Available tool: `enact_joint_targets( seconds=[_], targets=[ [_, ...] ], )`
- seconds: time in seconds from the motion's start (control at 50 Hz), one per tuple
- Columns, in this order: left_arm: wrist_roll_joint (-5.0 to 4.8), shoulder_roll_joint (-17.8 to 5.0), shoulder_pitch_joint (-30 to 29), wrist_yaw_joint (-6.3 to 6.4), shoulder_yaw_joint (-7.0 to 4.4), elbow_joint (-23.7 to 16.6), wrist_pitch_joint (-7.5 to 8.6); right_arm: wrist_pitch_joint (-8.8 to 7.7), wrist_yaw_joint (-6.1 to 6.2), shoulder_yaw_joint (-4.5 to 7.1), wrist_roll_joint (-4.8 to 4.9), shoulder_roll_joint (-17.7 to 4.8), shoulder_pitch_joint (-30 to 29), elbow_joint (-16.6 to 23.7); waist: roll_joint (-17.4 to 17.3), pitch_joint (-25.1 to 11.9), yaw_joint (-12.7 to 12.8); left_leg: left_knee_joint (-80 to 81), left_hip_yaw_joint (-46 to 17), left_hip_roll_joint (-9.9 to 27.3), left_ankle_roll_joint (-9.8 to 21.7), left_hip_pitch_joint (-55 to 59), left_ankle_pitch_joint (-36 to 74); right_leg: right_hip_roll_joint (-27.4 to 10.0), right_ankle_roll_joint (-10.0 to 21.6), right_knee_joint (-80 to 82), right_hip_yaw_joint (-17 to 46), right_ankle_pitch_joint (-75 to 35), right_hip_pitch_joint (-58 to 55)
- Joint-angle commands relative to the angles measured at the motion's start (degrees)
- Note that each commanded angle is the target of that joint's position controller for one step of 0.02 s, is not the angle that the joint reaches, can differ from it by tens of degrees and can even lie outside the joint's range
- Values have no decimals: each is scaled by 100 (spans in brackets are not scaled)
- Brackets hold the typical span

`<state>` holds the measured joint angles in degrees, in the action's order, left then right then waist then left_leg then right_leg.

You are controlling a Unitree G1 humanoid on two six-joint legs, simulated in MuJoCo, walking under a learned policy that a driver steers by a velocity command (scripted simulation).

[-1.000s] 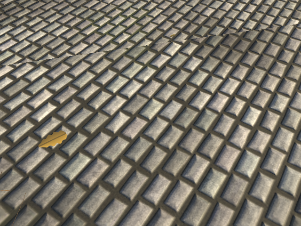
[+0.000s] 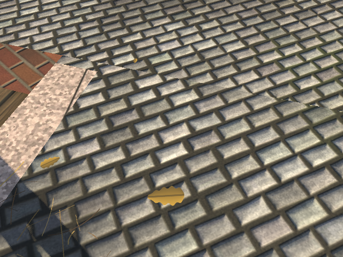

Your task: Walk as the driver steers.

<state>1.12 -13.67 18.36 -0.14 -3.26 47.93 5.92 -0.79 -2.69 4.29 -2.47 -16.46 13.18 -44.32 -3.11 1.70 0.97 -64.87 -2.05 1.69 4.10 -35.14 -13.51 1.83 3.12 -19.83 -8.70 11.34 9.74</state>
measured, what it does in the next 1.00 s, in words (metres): walks ahead: left foot, then right foot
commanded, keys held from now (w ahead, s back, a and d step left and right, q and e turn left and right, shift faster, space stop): w+q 0.08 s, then w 0.22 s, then w+e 0.70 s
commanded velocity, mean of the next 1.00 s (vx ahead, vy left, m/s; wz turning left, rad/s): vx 0.50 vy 0.00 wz -0.10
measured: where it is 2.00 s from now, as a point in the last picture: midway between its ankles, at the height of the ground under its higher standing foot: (211, 144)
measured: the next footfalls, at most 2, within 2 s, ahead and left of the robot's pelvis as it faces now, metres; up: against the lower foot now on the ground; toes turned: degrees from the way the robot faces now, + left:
left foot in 0.28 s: +0.30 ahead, +0.13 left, +0.00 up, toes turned +11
right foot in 0.82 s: +0.60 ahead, -0.02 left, +0.00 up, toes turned -10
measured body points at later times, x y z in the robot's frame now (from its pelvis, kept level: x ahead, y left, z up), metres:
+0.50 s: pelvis +0.27 +0.07 +0.00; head +0.30 +0.08 +0.45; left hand +0.29 +0.33 -0.14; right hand +0.36 -0.18 -0.13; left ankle +0.26 +0.12 -0.74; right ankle +0.29 -0.09 -0.66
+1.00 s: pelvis +0.54 +0.02 -0.01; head +0.57 +0.01 +0.44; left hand +0.66 +0.28 -0.14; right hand +0.60 -0.24 -0.14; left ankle +0.53 +0.18 -0.65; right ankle +0.56 -0.01 -0.74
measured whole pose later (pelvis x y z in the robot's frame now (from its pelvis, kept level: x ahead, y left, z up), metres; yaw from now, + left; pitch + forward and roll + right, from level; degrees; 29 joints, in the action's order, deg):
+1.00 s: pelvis +0.54 +0.02 -0.01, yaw -12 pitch +0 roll +0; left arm 0.2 -15.2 15.6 -0.6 -4.3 50.8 1.8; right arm -4.3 0.0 1.7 -2.2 -13.2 12.0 -47.7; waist -0.7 3.4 0.2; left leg -68.9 -1.0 4.4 0.1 -27.9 -18.2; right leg 8.4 8.6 -25.0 -2.5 10.8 14.5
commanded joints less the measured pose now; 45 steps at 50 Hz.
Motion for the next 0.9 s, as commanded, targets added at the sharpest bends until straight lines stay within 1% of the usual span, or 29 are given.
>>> enact_joint_targets(
  seconds=[0.02,0.1,0.14,0.2,0.24,0.26,0.28,0.3,0.32,0.34,0.36,0.38,0.4,0.42,0.44,0.46,0.52,0.58,0.64,0.68,0.72,0.76,0.78,0.8,0.82,0.84,0.86,0.88,0.9],
  targets=[
    [-9,-427,116,-20,-58,-193,131,3,-92,-49,-1,-2,-131,416,657,64,-123,239,-130,260,-62,-668,612,-1647,663,1156,934,-1376,-265],
    [-12,-490,372,-12,-44,-45,103,-56,-176,-170,38,162,-983,673,680,209,55,1681,287,188,-37,-317,1452,-1441,495,1097,215,-1847,-268],
    [-7,-591,608,13,-47,73,74,-70,-200,-213,32,193,-1347,779,694,308,161,2288,514,106,22,-50,1351,-1512,490,1129,122,-1934,-408],
    [1,-716,952,53,-46,314,-33,-90,-150,-224,-11,140,-1572,829,702,390,215,2889,706,-69,204,179,723,-1705,516,891,81,-2580,-1034],
    [-1,-858,1039,79,-51,454,-120,-126,-76,-187,-57,49,-1289,718,828,152,29,3179,895,-402,407,804,128,-1753,480,113,-51,-4359,-1383],
    [-5,-923,1057,87,-48,510,-170,-174,-39,-138,-74,-40,-727,522,840,-186,-236,3465,929,-600,536,1500,72,-1715,435,-672,-158,-4936,-1421],
    [-42,-896,1023,97,-21,507,-205,-242,18,-57,-131,-198,201,180,696,-728,-634,3778,832,-645,685,2827,353,-1568,323,-1787,-350,-4563,-917],
    [-59,-673,939,88,55,269,-190,-275,112,76,-221,-655,1211,-37,182,-1512,-1018,3758,-607,614,971,4467,-149,-1374,218,-3464,-367,-2410,380],
    [-221,-86,1397,-47,179,65,-184,-255,183,179,-126,-1154,1327,-80,-1119,-2155,-696,4332,-3489,2400,1821,5992,126,-265,-36,-5500,-77,2207,2627],
    [-130,-748,627,11,-20,48,-203,-214,252,190,51,-1001,1323,-64,-57,-1790,-899,4542,-3202,2132,1562,5534,647,-387,46,-5817,834,1736,3105],
    [-192,-625,223,-9,-6,-90,-153,-256,270,107,88,-753,869,-154,-7,-993,-662,4642,-2131,1874,1320,4722,1375,-566,118,-5561,1032,1151,3143],
    [-188,-514,243,-19,18,-12,-133,-309,243,28,83,-450,583,-182,222,-584,-410,4849,-1530,1628,1058,3952,1854,-694,120,-5118,1062,859,2827],
    [-94,-461,305,-33,-8,138,-229,-355,228,-50,111,-189,284,-202,360,-273,-171,5040,-936,1249,655,3435,1969,-784,112,-4800,1098,703,2530],
    [-21,-291,752,-69,26,227,-326,-398,244,-78,138,-122,238,-211,-135,-325,4,5209,-681,1302,654,3056,1979,-777,44,-4664,1083,604,2130],
    [23,-251,798,-93,21,315,-403,-455,235,-103,137,-14,289,-267,-98,-249,41,5354,-552,1244,655,2883,2058,-759,12,-4678,1076,563,2024],
    [53,-223,716,-126,-3,305,-452,-515,240,-101,175,-23,374,-344,-64,-111,74,5488,-363,1183,656,2764,2070,-726,-11,-4652,1064,443,2105],
    [46,-194,92,-197,-35,139,-489,-592,274,-80,153,-132,602,-527,-8,192,41,5729,190,1062,545,2830,2233,-764,-62,-4325,1056,-255,2725],
    [27,-139,-492,-224,-8,-51,-467,-602,287,-121,148,-59,775,-651,-26,328,-42,5752,639,937,441,2967,2446,-708,-68,-3591,933,-926,2986],
    [46,-54,-1127,-276,72,-267,-439,-605,338,-135,157,-131,940,-763,-51,446,-191,5735,967,967,367,3152,2688,-621,1,-2588,584,-1388,2837],
    [67,-56,-1495,-307,104,-422,-432,-580,391,-133,149,-198,1180,-896,-12,528,-302,5652,1096,1087,343,3508,2977,-555,118,-2114,347,-1323,2804],
    [75,-101,-1598,-316,100,-511,-424,-537,439,-125,128,-285,1281,-997,-15,509,-277,5336,1247,1187,285,3912,3759,-404,290,-1796,160,-961,2647],
    [81,-193,-1333,-280,55,-471,-434,-489,489,-97,109,-449,1209,-1027,-160,253,-103,4621,1429,1245,213,4219,5431,-75,527,-1700,-76,-389,2148],
    [87,-270,-1000,-253,14,-389,-435,-448,510,-72,92,-542,1147,-1026,-240,37,62,4017,1497,1269,205,4293,6104,124,664,-1685,-157,-49,1765],
    [92,-391,-473,-231,-56,-241,-414,-391,513,-43,76,-634,1081,-996,-252,-287,292,3112,1521,1280,219,4212,6232,309,813,-1539,-150,210,1171],
    [137,-585,305,-194,-164,-3,-367,-352,492,-26,99,-702,990,-932,-82,-718,672,1831,1581,1173,146,3665,5408,390,1011,-1063,67,146,52],
    [177,-1149,1001,-103,-352,116,-359,-372,452,-70,114,-520,1002,-742,558,-1275,918,-43,1617,883,1,2408,3062,-752,1392,-834,1597,643,-1271],
    [85,-1646,627,-88,-475,-2,-408,-427,316,-137,216,-59,1129,-330,1909,-1650,403,-2054,962,-570,-313,-117,-1781,-2189,2440,27,5058,371,-2678],
    [-72,-1480,604,-76,-456,12,-460,-504,290,-95,127,-418,427,-230,814,-1341,616,-2129,-95,-208,-233,-830,-1314,-2051,2275,371,4833,343,-2534],
    [-82,-1218,292,-29,-387,13,-459,-590,260,-120,194,-377,170,-107,510,-676,434,-1710,-99,79,-208,-915,-710,-1978,2045,452,4061,-25,-1826]
  ],
)
Keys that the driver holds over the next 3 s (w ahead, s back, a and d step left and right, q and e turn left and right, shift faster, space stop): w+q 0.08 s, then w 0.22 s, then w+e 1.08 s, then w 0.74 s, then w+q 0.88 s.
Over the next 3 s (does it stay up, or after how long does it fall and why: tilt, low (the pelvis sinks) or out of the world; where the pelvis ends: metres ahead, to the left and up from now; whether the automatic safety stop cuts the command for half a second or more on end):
stays up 1.50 -0.40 -0.13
